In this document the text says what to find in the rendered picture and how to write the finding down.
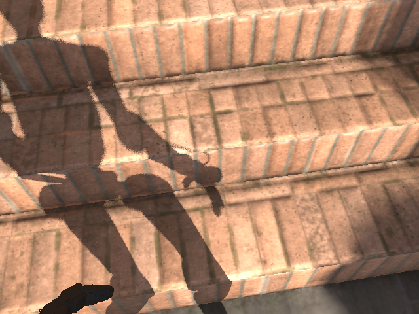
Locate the left robot hand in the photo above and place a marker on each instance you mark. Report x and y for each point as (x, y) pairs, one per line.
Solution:
(74, 298)

